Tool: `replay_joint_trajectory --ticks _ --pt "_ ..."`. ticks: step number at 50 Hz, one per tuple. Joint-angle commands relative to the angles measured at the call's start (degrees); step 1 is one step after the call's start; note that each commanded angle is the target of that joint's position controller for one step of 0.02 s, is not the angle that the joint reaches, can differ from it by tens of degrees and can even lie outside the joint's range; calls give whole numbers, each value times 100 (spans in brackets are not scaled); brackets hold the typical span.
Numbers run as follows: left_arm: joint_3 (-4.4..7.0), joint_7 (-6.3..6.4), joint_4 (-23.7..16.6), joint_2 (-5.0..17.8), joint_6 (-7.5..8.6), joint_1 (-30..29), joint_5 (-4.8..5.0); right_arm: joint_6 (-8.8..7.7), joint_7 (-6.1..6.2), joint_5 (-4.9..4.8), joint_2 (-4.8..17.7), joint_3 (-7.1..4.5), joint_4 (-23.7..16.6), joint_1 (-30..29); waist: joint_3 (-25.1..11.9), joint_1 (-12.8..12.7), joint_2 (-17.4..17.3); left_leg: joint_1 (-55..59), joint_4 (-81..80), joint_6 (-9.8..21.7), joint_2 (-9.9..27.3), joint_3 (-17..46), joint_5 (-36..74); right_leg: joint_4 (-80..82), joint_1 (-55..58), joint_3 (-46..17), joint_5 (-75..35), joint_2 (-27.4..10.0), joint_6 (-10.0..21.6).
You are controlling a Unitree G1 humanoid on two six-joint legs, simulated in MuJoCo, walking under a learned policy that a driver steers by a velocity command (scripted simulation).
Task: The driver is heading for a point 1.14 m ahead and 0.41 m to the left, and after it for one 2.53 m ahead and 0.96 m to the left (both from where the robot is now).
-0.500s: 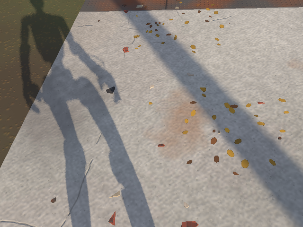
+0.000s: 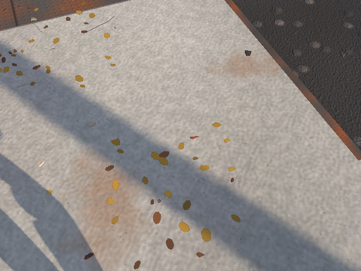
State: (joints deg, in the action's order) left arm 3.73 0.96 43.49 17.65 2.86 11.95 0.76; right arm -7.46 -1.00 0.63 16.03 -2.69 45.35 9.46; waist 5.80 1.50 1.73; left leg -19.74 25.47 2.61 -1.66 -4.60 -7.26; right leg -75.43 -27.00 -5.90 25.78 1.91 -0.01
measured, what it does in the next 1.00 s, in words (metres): walks ahead, turning left: right foot, then left foot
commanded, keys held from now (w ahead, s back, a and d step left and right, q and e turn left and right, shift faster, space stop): q+shift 0.78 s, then shift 0.02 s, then e+shift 0.20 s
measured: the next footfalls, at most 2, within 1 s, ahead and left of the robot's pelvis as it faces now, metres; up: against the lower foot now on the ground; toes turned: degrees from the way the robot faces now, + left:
right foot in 0.26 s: +0.27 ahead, -0.11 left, +0.00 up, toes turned +15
left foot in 0.66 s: +0.13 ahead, +0.13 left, +0.00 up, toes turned +37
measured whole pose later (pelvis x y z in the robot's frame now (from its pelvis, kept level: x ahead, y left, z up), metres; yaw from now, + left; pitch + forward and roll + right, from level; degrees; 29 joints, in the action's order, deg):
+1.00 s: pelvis +0.14 +0.04 +0.01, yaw +40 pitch +2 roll -1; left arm 4.1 0.9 43.0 16.7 -1.0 10.6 0.4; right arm 0.5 1.0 1.7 13.6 -1.4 35.1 6.6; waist 0.5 -1.5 2.5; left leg -15.8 27.0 4.2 -4.1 2.4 -12.9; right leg -49.0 -28.6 -1.1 15.6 -3.3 -4.1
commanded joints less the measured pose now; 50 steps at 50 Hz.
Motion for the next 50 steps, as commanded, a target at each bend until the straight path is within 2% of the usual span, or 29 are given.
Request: replay_joint_trajectory --ticks 1,3,5,9,11,12,13,14,15,16,17,18,20,22,26,29,32,33,34,35,36,37,38,39,42,45,47,48,50 --pt "-112 -9 -444 -177 63 535 -120 -138 -69 -112 383 -20 7 157 -909 -402 -383 953 -970 1325 1434 1630 4508 1155 -290 -7 -298 -494 -50" --pt "-193 9 -665 -213 106 49 -158 -58 -5 -142 845 -142 -9 43 -993 -376 -408 696 -971 1335 1269 1392 4829 2294 35 182 -781 -328 -154" --pt "-203 5 -754 -56 76 -302 -92 93 70 -200 1175 -255 -71 19 -1136 -324 -573 472 -911 1174 1082 1253 4301 3095 519 248 -1593 -82 -225" --pt "-102 46 -964 346 -32 -850 -72 342 181 -331 1197 -307 -117 299 -1081 -243 -775 468 -542 780 1005 1851 2258 4162 861 -11 -2144 75 -225" --pt "-13 56 -947 485 2 -680 -98 428 241 -346 1068 -291 -239 163 -1085 -425 -854 340 -50 479 766 2113 1283 5024 1423 3 -2597 42 -81" --pt "47 83 -922 628 29 -484 -162 449 251 -314 792 -227 -304 249 -1195 -453 -704 45 520 215 449 2040 588 5386 1989 -88 -3091 -340 124" --pt "123 162 -929 958 -1 -83 -275 459 234 -181 306 -94 -439 440 -1662 -427 314 -864 2028 -116 -40 1522 -1596 5189 3073 -1119 -4863 -1748 654" --pt "64 143 -1038 838 -95 -187 -392 456 217 -176 190 -54 -439 1452 -2223 57 1312 -1658 3184 -290 -298 1131 -3592 4962 3490 -2241 -5861 -2972 1520" --pt "77 97 -1074 647 -148 -353 -295 528 204 -237 731 -176 -436 1530 -2223 5 1351 -1929 4035 -488 103 1003 -3138 5353 3171 -2487 -4664 -2931 1801" --pt "7 93 -1123 324 -148 -559 -201 644 248 -276 1005 -299 -412 1258 -1732 -36 868 -2150 4519 -633 301 924 -2655 5474 2840 -1836 -3656 -2446 1603" --pt "-21 85 -1117 219 -149 -831 -153 776 299 -262 1027 -352 -388 1171 -1461 35 576 -2150 4694 -751 431 895 -2271 5619 2413 -1299 -3042 -2089 1368" --pt "-21 78 -1110 218 -139 -1036 -165 902 336 -223 1003 -385 -418 1143 -1282 116 566 -2011 4885 -854 515 849 -1976 5711 1962 -904 -2957 -1917 1288" --pt "23 103 -1042 291 -123 -1152 -230 1020 319 -213 702 -340 -626 1014 -1051 158 598 -1708 4798 -927 561 651 -1530 5921 1376 -177 -2990 -1707 1261" --pt "63 159 -946 323 -116 -998 -234 1038 285 -207 498 -288 -882 705 -1077 38 597 -1729 4331 -922 637 568 -1289 5957 1525 126 -3085 -1781 1348" --pt "203 204 -820 626 -155 -887 -179 1031 91 -167 364 -208 -1225 251 -1298 -107 557 -1174 3064 -720 774 411 -1036 5832 1742 596 -3143 -2050 1343" --pt "316 119 -734 853 -150 -849 -82 1102 -27 -194 546 -284 -1338 175 -1293 -121 715 -550 2246 -480 643 104 -1097 5667 1723 903 -2932 -2192 1137" --pt "357 30 -611 806 -148 -777 81 1185 -45 -206 607 -398 -1326 383 -1287 55 595 282 916 -93 353 -166 -653 4966 1619 1252 -2266 -2161 615" --pt "328 -4 -469 613 -174 -479 73 1183 28 -171 794 -500 -1215 706 -1225 124 222 933 439 132 226 45 -209 4296 1119 1504 -1729 -1880 262" --pt "271 -37 -535 358 -213 -332 -96 1135 143 -144 1571 -719 -1239 1038 -989 95 -1490 1851 -203 691 1420 1903 2055 2393 -463 2074 104 -1164 -332" --pt "206 27 -1025 241 -195 -852 -260 979 128 68 2082 -742 -1502 787 -1156 14 -2311 1850 -433 1781 2320 3804 2420 999 -1909 1081 1332 -382 -576" --pt "283 80 -1063 554 -182 -1277 -197 824 46 133 1764 -692 -1535 769 -1399 349 -1444 1778 -639 1802 2218 3532 1780 428 -2006 348 1054 -375 -426" --pt "297 131 -1057 561 -172 -1282 -93 730 52 63 1619 -628 -1507 593 -1186 145 -1202 1608 -657 1483 1905 3158 1363 490 -2015 156 469 -375 -252" --pt "322 202 -909 590 -178 -1063 -132 740 103 -94 1390 -571 -1549 267 -1107 -69 -843 1475 -566 1160 1632 2805 1110 658 -1956 61 -30 -468 -212" --pt "347 238 -860 646 -185 -922 -192 792 156 -189 1216 -502 -1626 -18 -1108 -207 -905 1266 -491 1018 1506 2624 1207 807 -1778 23 -347 -464 -229" --pt "298 148 -552 536 -204 -428 -146 826 270 -67 859 -314 -1710 -208 -1555 -297 -822 1200 -319 951 1317 2017 2038 780 -1145 256 -913 -343 -374" --pt "135 89 -495 243 -262 -447 -90 768 286 -10 578 -159 -1505 -68 -1560 -172 -760 1299 -332 921 1266 1687 2031 1671 -744 301 -1158 -531 -466" --pt "47 7 -434 88 -288 -400 -64 735 257 92 323 -38 -1370 -163 -1450 -136 -864 1006 -468 901 1228 1467 1449 2483 -77 319 -1254 -691 -454" --pt "42 -28 -451 122 -302 -432 -33 718 228 142 384 -45 -1311 -177 -1297 -75 -948 809 -565 942 1258 1443 1126 2750 190 380 -1200 -689 -429" --pt "120 -53 -603 460 -330 -576 27 720 186 161 748 -149 -1218 -171 -890 56 -1039 675 -681 1082 1423 1588 641 2877 183 532 -784 -579 -362"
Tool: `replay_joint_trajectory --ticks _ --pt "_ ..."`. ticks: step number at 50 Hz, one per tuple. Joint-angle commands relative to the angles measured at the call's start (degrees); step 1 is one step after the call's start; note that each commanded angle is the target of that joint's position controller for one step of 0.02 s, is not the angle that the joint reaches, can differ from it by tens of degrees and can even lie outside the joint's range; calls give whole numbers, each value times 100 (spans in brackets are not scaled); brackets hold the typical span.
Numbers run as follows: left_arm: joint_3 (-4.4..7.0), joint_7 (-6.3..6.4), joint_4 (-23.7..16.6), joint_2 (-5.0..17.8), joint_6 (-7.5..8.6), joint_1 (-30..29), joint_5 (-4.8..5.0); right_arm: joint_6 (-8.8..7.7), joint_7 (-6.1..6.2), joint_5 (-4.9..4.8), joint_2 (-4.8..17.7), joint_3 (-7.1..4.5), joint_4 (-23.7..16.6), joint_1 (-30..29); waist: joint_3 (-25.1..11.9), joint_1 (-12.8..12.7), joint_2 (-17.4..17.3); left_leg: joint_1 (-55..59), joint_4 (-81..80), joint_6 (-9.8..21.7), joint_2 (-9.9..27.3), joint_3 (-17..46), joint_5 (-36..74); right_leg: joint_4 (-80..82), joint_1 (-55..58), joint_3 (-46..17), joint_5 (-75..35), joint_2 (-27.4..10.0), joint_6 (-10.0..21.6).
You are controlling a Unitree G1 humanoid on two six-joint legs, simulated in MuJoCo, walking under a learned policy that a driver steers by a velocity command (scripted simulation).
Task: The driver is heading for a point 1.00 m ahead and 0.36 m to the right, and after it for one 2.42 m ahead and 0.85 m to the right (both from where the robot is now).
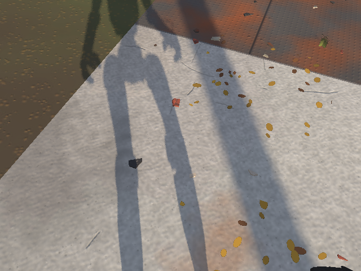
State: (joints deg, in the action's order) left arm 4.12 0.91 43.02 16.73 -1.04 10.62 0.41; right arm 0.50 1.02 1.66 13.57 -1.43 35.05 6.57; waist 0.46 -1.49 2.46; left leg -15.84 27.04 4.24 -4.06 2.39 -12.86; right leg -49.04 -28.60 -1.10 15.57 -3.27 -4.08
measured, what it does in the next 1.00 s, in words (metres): walks ahead, turning right: right foot, then left foot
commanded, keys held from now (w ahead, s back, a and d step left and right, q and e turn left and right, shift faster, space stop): e+shift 0.20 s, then w+e+shift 0.42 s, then w+shift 0.06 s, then w+q+shift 0.32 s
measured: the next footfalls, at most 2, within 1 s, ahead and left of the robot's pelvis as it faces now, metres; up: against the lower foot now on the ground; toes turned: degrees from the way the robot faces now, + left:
right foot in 0.30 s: -0.01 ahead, -0.14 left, +0.00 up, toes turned -17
left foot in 0.72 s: +0.43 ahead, -0.16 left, +0.00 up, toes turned -37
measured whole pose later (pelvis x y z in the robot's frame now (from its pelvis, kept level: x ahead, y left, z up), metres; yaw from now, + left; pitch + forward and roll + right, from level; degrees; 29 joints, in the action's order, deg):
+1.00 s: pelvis +0.41 -0.26 +0.00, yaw -30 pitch +2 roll +2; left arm -0.8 -3.3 35.5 15.7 4.4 1.5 -3.5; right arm -3.7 -0.7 1.0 16.6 -3.8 51.4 32.1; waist -0.5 5.5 1.6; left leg -4.4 19.7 3.8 -6.2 5.9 -17.1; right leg -48.9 -36.3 -3.0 12.4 -3.1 0.3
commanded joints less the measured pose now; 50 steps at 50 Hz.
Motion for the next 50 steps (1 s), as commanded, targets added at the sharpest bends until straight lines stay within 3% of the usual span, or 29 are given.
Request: replay_joint_trajectory --ticks 1,5,10,12,14,15,16,17,18,21,22,23,24,26,31,33,34,35,36,37,38,39,40,41,42,43,46,48,50 --pt "116 -49 -635 681 54 -481 91 -53 -14 33 1145 -330 -151 152 -198 414 -1091 382 -844 1000 1803 1015 1157 199 151 67 511 -23 80" --pt "108 -78 -786 568 44 -331 118 26 69 -69 1127 -387 -73 194 -219 420 -832 1155 -584 1188 2276 1229 2426 -93 -383 19 1129 -92 120" --pt "107 -177 -881 420 -21 -68 176 93 110 -125 1097 -471 -124 -89 -572 273 -867 1384 -262 972 2238 565 3319 479 155 373 1016 46 205" --pt "98 -257 -870 375 -44 137 233 67 66 -256 1262 -555 -50 100 -775 237 -917 1088 -608 780 2252 421 759 1043 753 612 685 131 465" --pt "203 -279 -442 489 -15 1072 258 -33 -1 -360 1115 -541 -24 -162 -676 -243 -742 -249 -318 338 1832 -49 -2031 1856 2312 814 433 420 895" --pt "336 -210 -114 786 36 1950 271 -110 -47 -253 738 -450 -109 -470 -549 -570 71 -1491 1176 -78 1361 -747 -2248 2376 3367 -137 1220 -29 1300" --pt "463 -177 -237 1522 193 2309 139 -243 -118 -141 266 -314 -444 -897 -215 -621 1372 -3674 3581 -506 429 -904 -2317 3229 4130 -3371 2787 -1532 2211" --pt "419 -231 -484 1413 395 2091 11 -523 -194 -329 599 -358 -670 -1352 -55 -765 1002 -4525 4055 -361 238 237 -2085 4174 3988 -4784 3800 -1841 2739" --pt "310 -209 -579 1129 519 1626 -4 -703 -271 -473 931 -444 -629 -1287 383 -458 661 -4784 4109 -264 472 399 -1455 4228 3892 -4428 3458 -1767 2564" --pt "141 -90 -741 768 520 1305 122 -896 -281 -128 1050 -505 -275 -892 427 -81 127 -3851 3098 -395 704 295 -51 3975 3293 -2820 1463 -1044 2021" --pt "252 -154 -551 1124 407 1306 -198 -512 -404 498 801 -322 -11 -572 480 -90 183 -3167 3117 -580 599 -196 279 4135 2608 -2178 896 -442 1677" --pt "243 -192 -490 1077 382 1418 -181 -328 -433 445 706 -317 -2 -469 469 -62 255 -2903 3107 -679 509 -326 351 4098 2362 -1979 509 -259 1658" --pt "222 -222 -407 1004 380 1552 -120 -223 -429 317 699 -286 -39 -519 477 -95 293 -2849 2997 -769 513 -376 371 4081 2250 -1930 308 -192 1691" --pt "188 -242 -301 881 388 1803 -81 -149 -414 134 749 -253 -154 -848 543 -246 366 -2902 2579 -899 517 -383 515 4111 2216 -2045 162 -200 1778" --pt "236 -125 -139 1045 426 1993 -72 -260 -423 40 821 -172 -508 -1793 649 -592 559 -2566 1043 -844 410 -305 761 3943 2606 -2470 -655 -379 1817" --pt "224 -61 -76 1079 478 1789 -40 -313 -407 33 879 -170 -474 -1463 502 -370 661 -1788 630 -626 396 -350 808 3844 2709 -2416 -1755 -562 1686" --pt "211 -59 -62 1110 510 1581 -39 -345 -362 30 927 -193 -356 -993 326 -108 672 -996 480 -481 263 -467 655 3576 2590 -2234 -2880 -561 1543" --pt "210 -69 35 1189 545 1580 -75 -362 -278 35 1083 -273 -138 -269 -138 204 601 -102 561 -312 28 -679 234 2823 2699 -1955 -4529 -507 1438" --pt "217 -93 92 1228 550 1469 -123 -363 -155 8 1253 -364 190 923 -796 799 412 1229 561 -127 -34 -812 45 1398 2472 -1517 -5313 -240 1297" --pt "141 -98 52 964 602 1388 -190 -393 -19 82 1566 -475 418 2182 -1438 1363 84 2773 687 79 791 114 -1236 -538 1365 -1284 -4284 68 1233" --pt "-31 -167 -214 207 654 1812 22 -404 -32 246 2249 -633 582 2642 -2185 1010 -2067 3846 -520 786 2224 3621 -4210 -2675 -367 -848 -391 1080 912" --pt "-106 -207 -183 317 705 1437 -112 -415 -143 109 1775 -525 632 2114 -1402 851 -1874 3211 -1510 896 2303 5313 -4015 -2975 -1112 -1100 775 1129 1072" --pt "-77 -232 -225 488 689 1001 -183 -428 -185 61 1416 -473 620 1547 -580 589 -1143 2534 -1312 1021 2200 4521 -3487 -3071 -1370 -898 317 688 1120" --pt "-92 -268 -257 636 705 592 -300 -444 -215 19 1158 -431 654 1488 -384 591 -459 1978 -1266 1069 1977 3793 -2746 -2790 -1241 -717 26 422 1099" --pt "-105 -284 -392 605 704 226 -381 -451 -218 15 1004 -371 749 1521 -99 517 -356 1440 -1332 1015 1687 3256 -2103 -2432 -1140 -625 8 261 1037" --pt "-158 -297 -523 505 664 132 -447 -470 -216 24 832 -294 876 1559 94 304 -570 1038 -1388 1028 1489 2993 -1713 -2177 -1086 -612 107 165 903" --pt "-308 -342 -830 337 569 -265 -511 -568 -170 -88 893 -295 1076 1765 472 83 -760 449 -1768 1186 1311 2593 -1133 -1215 -1219 -461 384 -107 541" --pt "-412 -421 -1127 334 577 -873 -428 -592 -132 -78 1021 -351 984 1618 655 96 -702 -267 -2101 1110 1129 2182 -851 -73 -688 -238 -237 -124 346" --pt "-485 -502 -1208 258 596 -1179 -297 -604 -169 -108 1240 -443 908 1449 607 136 -744 -1075 -2335 903 890 1771 -272 931 753 78 -981 151 288"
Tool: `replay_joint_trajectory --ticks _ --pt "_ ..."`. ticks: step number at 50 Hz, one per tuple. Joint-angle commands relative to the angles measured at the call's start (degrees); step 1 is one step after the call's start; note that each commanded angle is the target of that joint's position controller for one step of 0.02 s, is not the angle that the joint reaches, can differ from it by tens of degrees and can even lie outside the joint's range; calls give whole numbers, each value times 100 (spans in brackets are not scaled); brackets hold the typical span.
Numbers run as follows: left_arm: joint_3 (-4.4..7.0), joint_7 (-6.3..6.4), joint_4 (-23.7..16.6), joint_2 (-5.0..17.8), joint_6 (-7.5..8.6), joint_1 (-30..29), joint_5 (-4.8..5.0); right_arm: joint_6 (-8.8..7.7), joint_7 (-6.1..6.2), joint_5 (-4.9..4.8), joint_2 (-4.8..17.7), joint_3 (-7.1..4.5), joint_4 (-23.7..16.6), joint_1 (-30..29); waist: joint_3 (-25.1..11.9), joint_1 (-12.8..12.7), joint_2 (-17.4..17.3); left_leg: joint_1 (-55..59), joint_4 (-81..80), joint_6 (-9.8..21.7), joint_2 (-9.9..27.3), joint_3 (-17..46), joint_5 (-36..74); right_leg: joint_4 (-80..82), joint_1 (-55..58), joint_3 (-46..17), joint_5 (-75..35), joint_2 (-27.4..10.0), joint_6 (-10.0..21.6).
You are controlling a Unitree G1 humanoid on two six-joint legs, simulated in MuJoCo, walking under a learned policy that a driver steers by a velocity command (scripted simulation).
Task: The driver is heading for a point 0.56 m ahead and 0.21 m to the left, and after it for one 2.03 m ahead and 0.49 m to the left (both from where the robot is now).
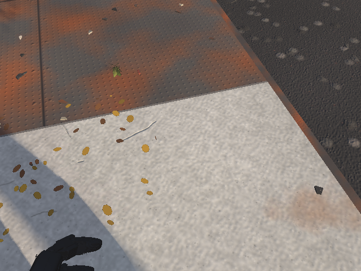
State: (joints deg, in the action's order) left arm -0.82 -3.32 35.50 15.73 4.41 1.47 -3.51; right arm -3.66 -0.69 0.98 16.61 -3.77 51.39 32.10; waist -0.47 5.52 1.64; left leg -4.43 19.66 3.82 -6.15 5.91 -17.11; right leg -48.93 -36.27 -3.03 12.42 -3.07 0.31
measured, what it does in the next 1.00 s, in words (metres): walks ahead, turning left: right foot, then left foot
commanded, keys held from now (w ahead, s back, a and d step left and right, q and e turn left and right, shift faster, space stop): w+q+shift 0.48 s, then q+shift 0.14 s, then e+shift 0.38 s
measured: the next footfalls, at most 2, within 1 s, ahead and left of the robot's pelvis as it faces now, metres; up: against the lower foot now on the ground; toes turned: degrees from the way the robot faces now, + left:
right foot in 0.12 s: +0.30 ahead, -0.15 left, +0.00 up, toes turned +8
left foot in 0.56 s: +0.66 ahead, +0.15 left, +0.00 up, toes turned +34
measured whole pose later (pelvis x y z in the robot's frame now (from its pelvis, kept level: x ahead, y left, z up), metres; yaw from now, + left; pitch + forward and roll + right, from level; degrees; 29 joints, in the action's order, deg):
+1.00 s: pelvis +0.77 +0.16 -0.02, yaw +32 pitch +1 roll +2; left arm 2.3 -3.2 37.0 16.1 5.5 11.8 0.4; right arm -0.4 3.3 0.6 15.7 -2.5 43.4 9.9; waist 1.9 1.4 2.5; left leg -6.5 36.2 5.7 -7.0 -5.7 -27.0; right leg -32.3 -30.7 2.4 -0.3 0.6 3.3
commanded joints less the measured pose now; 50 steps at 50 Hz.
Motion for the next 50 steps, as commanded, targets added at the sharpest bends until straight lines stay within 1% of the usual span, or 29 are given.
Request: replay_joint_trajectory --ticks 1,4,5,6,7,8,9,11,13,16,21,23,25,26,27,28,29,30,31,32,33,35,36,39,42,45,47,49,50 --pt "29 -70 -433 407 50 -257 131 -204 -34 -80 1035 -240 -715 -1007 592 -531 -627 -2269 -1648 900 1194 1466 557 1031 2025 365 -992 231 -146" --pt "187 96 -283 715 60 89 107 -193 -63 -139 1191 -284 -606 -729 193 -665 -357 -1352 -550 610 1232 1356 2391 1640 2695 372 -803 412 -69" --pt "288 188 -66 863 80 741 68 -177 -70 -130 1267 -305 -555 -664 -252 -971 -131 -1241 626 477 966 1092 3256 1797 3473 463 -431 565 2" --pt "408 311 103 1078 108 1621 11 -198 -92 -142 1236 -303 -567 -736 -797 -1439 -63 -1878 2132 336 683 897 3099 1665 4706 215 -92 186 115" --pt "578 457 190 1579 111 2847 -109 -253 -65 -121 609 -142 -754 -890 -1643 -1873 690 -2722 4188 259 334 488 813 2032 5842 -1505 2258 -1400 318" --pt "628 451 163 1864 47 2583 -123 -207 -36 -355 184 -10 -1098 -553 -2047 -1330 1929 -3792 5573 228 100 59 -979 3495 5885 -4472 4060 -2523 672" --pt "580 444 106 1366 7 1911 -45 -80 4 -203 460 -24 -991 -860 -1059 -1111 1134 -4312 6013 257 567 -46 -396 3612 5080 -4256 3997 -2303 770" --pt "437 378 208 690 43 1583 6 52 -112 -35 451 -32 -952 -1388 -122 -962 205 -4191 5632 198 988 -140 104 3494 3977 -2307 1850 -1785 682" --pt "394 376 459 549 134 1675 83 215 -239 64 258 -5 -1042 -1562 215 -728 503 -4073 5411 112 1199 -166 144 3664 3455 -1214 753 -1478 526" --pt "355 299 768 340 265 1889 224 365 -357 90 122 65 -1389 -2232 416 -616 379 -4451 5278 111 1275 -348 545 3832 3486 -68 -996 -1307 375" --pt "412 353 951 638 343 1612 192 345 -546 58 202 227 -1881 -3254 851 -389 74 -3469 3107 334 1055 -1147 1781 4384 2983 1614 -2492 -861 183" --pt "454 402 1072 908 315 2069 195 322 -557 63 287 234 -1871 -3394 691 -433 -6 -2697 2542 537 518 -1786 1756 3868 3389 1881 -5309 -818 76" --pt "549 498 1020 1296 163 2072 184 297 -482 94 525 165 -1615 -2535 123 105 236 -1748 2310 699 98 -1855 1379 2374 3814 1858 -7280 -980 14" --pt "589 532 940 1427 68 1862 194 258 -420 129 712 66 -1300 -1473 -392 607 267 -589 2157 812 -76 -1696 1364 952 3546 1733 -7554 -1078 52" --pt "578 500 856 1375 26 1706 216 208 -286 154 935 -80 -891 -296 -922 1016 83 948 1636 992 -64 -1224 1832 -838 2809 1640 -6333 -997 18" --pt "538 377 873 989 41 1688 212 289 -82 -21 1214 -258 -836 -533 -679 678 -961 1943 1314 1042 475 -281 2181 -2925 1180 1584 191 175 -186" --pt "411 397 307 699 53 2563 299 362 -85 201 2152 -426 -1162 -879 -1716 -120 -1639 3646 1563 2313 2228 2525 5445 -5291 -701 834 2115 597 -497" --pt "391 450 141 1009 116 1992 273 414 -14 63 2037 -511 -1382 -723 -2556 329 -447 3748 797 2594 2385 3317 4351 -5333 -1133 -96 1550 443 -410" --pt "381 476 -346 1104 438 1428 473 163 -88 -221 1749 -432 -1719 -1324 -1939 52 -110 2909 78 2479 2159 3696 2713 -4550 -1075 -759 1621 503 -353" --pt "417 547 -215 1080 447 1352 516 23 -104 -293 1292 -310 -1709 -1953 -1168 -408 617 1801 -108 2122 2048 3087 2513 -3873 -979 -621 1380 96 -362" --pt "451 582 -10 1157 349 1605 509 -44 -79 -259 1014 -199 -1804 -2377 -688 -702 818 707 -103 1951 2058 2563 3332 -3543 -508 -498 1194 -135 -443" --pt "520 576 221 1118 133 1976 436 -119 -37 -178 708 -80 -1682 -2576 -115 -968 639 -913 -165 1582 1771 1509 4414 -2634 392 -285 1010 -506 -519" --pt "455 555 184 847 104 1870 364 -140 -11 -195 584 -27 -1504 -2499 6 -951 408 -1474 -204 1370 1466 977 4867 -1998 705 -82 859 -504 -500" --pt "279 464 134 222 131 1490 359 -137 143 -99 551 4 -1182 -2332 -211 -712 -167 -1519 -181 777 771 -355 5389 -315 1102 400 -746 -164 -360" --pt "306 283 44 286 158 876 438 -57 268 -47 534 26 -1006 -2049 -275 -274 -279 -752 -132 363 845 -730 4518 921 952 433 -2473 90 -245" --pt "420 85 -214 557 170 537 461 105 352 -32 633 -7 -932 -2072 -142 -194 -557 -227 199 238 1153 -721 4173 1388 618 468 -2313 114 -117" --pt "535 -33 -210 748 165 932 408 230 404 -31 694 -50 -1013 -2252 -247 -408 -646 54 836 236 1364 -705 4925 1349 672 642 -1470 290 57" --pt "683 -20 35 940 152 2108 384 354 472 -48 669 -76 -1220 -2637 -573 -1000 -551 -213 2335 74 1311 -844 5616 1635 1654 708 -1080 568 374" --pt "787 64 98 1200 162 2803 371 352 466 -17 659 -63 -1392 -2786 -870 -1406 103 -974 4095 -188 768 -1042 3886 2179 2768 -111 -2926 150 738"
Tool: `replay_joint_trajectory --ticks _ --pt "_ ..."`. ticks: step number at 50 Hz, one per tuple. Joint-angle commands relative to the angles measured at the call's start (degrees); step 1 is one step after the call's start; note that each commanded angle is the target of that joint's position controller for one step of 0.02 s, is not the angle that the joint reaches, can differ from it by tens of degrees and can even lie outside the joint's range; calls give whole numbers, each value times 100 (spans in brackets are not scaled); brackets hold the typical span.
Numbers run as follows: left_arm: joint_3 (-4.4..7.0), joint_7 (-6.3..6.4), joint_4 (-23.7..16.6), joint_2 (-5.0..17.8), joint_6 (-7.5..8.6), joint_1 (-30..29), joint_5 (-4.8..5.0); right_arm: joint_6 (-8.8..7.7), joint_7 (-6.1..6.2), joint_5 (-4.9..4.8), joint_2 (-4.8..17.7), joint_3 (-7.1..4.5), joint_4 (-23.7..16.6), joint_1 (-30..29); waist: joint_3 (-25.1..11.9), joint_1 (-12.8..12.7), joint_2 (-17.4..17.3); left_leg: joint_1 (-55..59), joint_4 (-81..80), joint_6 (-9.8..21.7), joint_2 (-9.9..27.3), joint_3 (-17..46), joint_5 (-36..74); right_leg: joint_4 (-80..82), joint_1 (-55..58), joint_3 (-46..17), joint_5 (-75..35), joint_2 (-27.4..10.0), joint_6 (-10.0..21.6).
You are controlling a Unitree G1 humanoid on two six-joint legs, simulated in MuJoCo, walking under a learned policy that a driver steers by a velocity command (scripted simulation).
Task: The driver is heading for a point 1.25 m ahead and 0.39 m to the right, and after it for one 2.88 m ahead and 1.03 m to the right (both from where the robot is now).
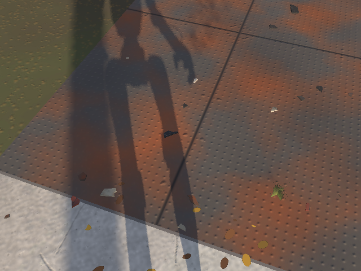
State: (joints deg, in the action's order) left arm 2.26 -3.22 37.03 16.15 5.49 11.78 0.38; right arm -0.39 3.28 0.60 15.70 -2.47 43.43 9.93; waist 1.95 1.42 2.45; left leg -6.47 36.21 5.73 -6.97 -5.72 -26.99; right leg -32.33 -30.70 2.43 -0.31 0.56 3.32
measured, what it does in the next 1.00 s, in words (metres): walks ahead, turning right: left foot, then right foot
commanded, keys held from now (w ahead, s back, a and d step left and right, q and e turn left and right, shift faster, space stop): e+shift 0.60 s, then shift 0.06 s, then w+shift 0.06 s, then w+q+shift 0.28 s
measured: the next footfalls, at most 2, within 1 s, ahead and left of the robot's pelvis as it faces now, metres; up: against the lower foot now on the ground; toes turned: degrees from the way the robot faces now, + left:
left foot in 0.46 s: +0.26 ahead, +0.10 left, +0.00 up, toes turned -37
right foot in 0.92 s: +0.09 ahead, -0.11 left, +0.00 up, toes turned -38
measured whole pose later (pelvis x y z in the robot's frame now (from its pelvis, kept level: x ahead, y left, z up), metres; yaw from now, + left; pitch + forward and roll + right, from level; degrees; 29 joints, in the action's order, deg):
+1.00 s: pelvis +0.18 -0.02 +0.02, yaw -36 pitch +3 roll +0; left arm 0.9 0.4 35.3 14.6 2.6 15.1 -3.1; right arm 0.0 -1.9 1.2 17.4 -4.5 44.6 20.1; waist -2.2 1.7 -1.7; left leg -25.8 52.9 3.8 -0.8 3.5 -21.5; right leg -25.7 -9.7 2.0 18.9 -1.0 -0.2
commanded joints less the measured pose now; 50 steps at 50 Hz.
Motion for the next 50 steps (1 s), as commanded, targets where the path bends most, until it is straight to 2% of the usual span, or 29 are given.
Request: replay_joint_trajectory --ticks 1,2,3,4,5,8,11,18,20,22,23,24,25,26,27,28,30,33,35,37,39,42,44,45,46,47,48,49,50 --pt "447 145 -209 1458 42 1390 -154 26 -86 258 135 -57 -698 146 -1330 -192 1503 -2791 4334 -816 -400 378 -836 397 3625 -3124 -3851 -1458 1423" --pt "457 198 -515 1442 -22 956 -300 -33 -239 80 470 -43 -648 609 -2417 -181 1283 -3306 5263 -843 -357 1560 -842 1061 4261 -4786 -2085 -1965 2035" --pt "444 267 -758 1201 -127 454 -206 -42 -301 -39 837 -108 -657 253 -2014 -248 477 -3431 5161 -734 -22 1744 -331 1211 3700 -4419 -448 -1807 1779" --pt "364 335 -853 934 -257 200 -52 -13 -300 4 809 -114 -741 -197 -1336 -219 -332 -3484 4781 -711 149 1617 79 1413 2870 -3891 553 -1439 1445" --pt "317 376 -920 861 -353 74 32 34 -281 50 694 -95 -803 -394 -958 -111 -651 -3402 4297 -705 277 1560 287 1576 2200 -3617 1170 -1205 1240" --pt "366 439 -1012 892 -520 -135 3 83 -261 5 474 -97 -734 -339 -587 61 -191 -2704 2486 -792 303 1343 555 1688 1298 -2913 1334 -474 853" --pt "475 547 -917 1084 -641 127 13 47 -170 -33 392 -104 -649 -418 -924 -94 198 -2440 1584 -983 194 1387 695 1495 1579 -2937 784 -413 820" --pt "565 592 -990 1083 -863 -19 41 -118 -168 -127 539 -222 -594 -792 -833 -366 781 -1992 262 -963 130 1586 1078 1340 1801 -3494 1631 -240 566" --pt "585 572 -1037 1095 -883 -102 54 -205 -218 -145 632 -280 -554 -700 -831 -336 886 -1633 -327 -856 132 1614 1057 1198 1881 -3754 1384 -224 523" --pt "574 551 -1101 1068 -894 -290 115 -259 -252 -148 760 -370 -416 -343 -833 -118 829 -867 -1389 -720 311 1527 1682 914 1687 -3819 1527 -26 346" --pt "507 531 -1077 857 -901 -91 132 -241 -240 -111 947 -432 -395 -261 -1025 -191 318 -95 -1770 -456 994 1895 1955 302 1233 -3480 2712 307 129" --pt "438 502 -1158 657 -887 38 143 -156 -208 35 1349 -487 -478 -354 -974 -366 -1072 428 -1904 262 2160 3122 2202 -840 118 -2325 3623 948 -141" --pt "543 444 -1195 1027 -797 130 125 -146 -217 218 1242 -489 -530 -449 -824 -420 -1829 50 -2063 802 2777 3869 2442 -2247 -385 -1708 3541 916 -413" --pt "640 406 -1030 1392 -771 180 96 -145 -176 180 893 -403 -702 -744 -659 -430 -1410 -118 -2014 777 2666 3395 2327 -2910 -502 -1536 3073 552 -581" --pt "662 404 -874 1409 -807 254 107 -107 -116 89 685 -346 -778 -945 -504 -437 -1068 -266 -1923 533 2266 2731 1992 -3207 -496 -1394 2661 428 -649" --pt "624 429 -775 1257 -861 360 77 -61 -52 8 650 -313 -823 -999 -443 -423 -882 -242 -1860 388 2031 2364 1906 -3650 -616 -1257 2365 360 -717" --pt "520 391 -811 1032 -897 365 108 7 21 23 652 -258 -831 -897 -233 -307 -812 -356 -1922 466 1925 1787 2398 -4209 -834 -850 2134 153 -831" --pt "372 424 -1050 784 -832 -202 113 78 -3 75 790 -272 -683 -313 -298 84 -889 172 -1918 730 1954 1572 2952 -3623 -1016 -577 2094 -118 -989" --pt "305 404 -1088 721 -782 -249 89 57 -69 -17 1014 -350 -585 181 -643 302 -1047 655 -2251 773 2138 1844 1056 -3152 -1088 -502 2162 -254 -961" --pt "236 352 -1054 637 -690 -261 70 -35 -155 -103 1109 -365 -556 272 -636 327 -1190 498 -2551 709 2229 2114 -330 -2620 -832 -468 2251 -292 -814" --pt "153 314 -973 485 -544 -248 37 -128 -235 -158 1098 -330 -504 220 -399 192 -1147 -69 -2775 677 2176 2071 -438 -1718 -111 -302 2325 -273 -612" --pt "171 294 -791 542 -287 -164 53 -204 -337 -265 1152 -319 -414 286 -49 33 -1183 -799 -2668 701 1990 1961 -71 -281 1102 -56 2426 -23 -404" --pt "197 287 -554 510 -165 309 130 -176 -385 -353 1110 -285 -391 258 71 -329 -974 -1363 -2244 620 1863 2023 -187 1150 2201 32 1523 12 -184" --pt "149 289 -234 503 -301 968 -406 -94 -473 165 927 -345 -266 319 -295 -592 -518 -2102 -1376 315 1221 1421 -312 1299 3649 179 1520 172 -126" --pt "247 339 -108 821 -297 1854 -479 -120 -493 163 385 -220 -518 -57 -612 -1121 397 -3497 307 -12 578 938 -565 1648 4981 -1216 2774 -1096 -35" --pt "335 396 -219 1443 -314 1984 -493 -175 -482 93 -100 -77 -876 -428 -440 -1202 1103 -4834 1695 -126 305 738 -693 2171 4984 -2971 4261 -2488 162" --pt "412 473 -229 1548 -306 1773 -469 -181 -512 135 276 -136 -1108 -762 -124 -1160 712 -5177 2301 -74 688 1228 72 2321 4172 -3539 4633 -2857 620" --pt "277 443 -203 1099 -268 1301 -387 -166 -575 76 503 -224 -1012 -707 219 -826 467 -5217 2567 -118 851 1386 639 2281 3976 -2872 4233 -2403 469" --pt "192 408 -234 843 -225 906 -310 -153 -644 68 606 -267 -809 -317 217 -543 573 -4921 2647 -247 902 1290 992 2336 3705 -2181 3580 -2040 282"
Keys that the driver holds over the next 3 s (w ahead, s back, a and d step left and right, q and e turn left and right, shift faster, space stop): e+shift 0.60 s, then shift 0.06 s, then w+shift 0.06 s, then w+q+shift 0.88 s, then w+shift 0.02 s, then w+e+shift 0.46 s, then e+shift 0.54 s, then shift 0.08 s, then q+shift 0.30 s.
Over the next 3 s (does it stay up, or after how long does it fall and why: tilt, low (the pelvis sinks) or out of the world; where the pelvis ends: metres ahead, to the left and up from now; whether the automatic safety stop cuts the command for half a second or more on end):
stays up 1.52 -0.30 0.01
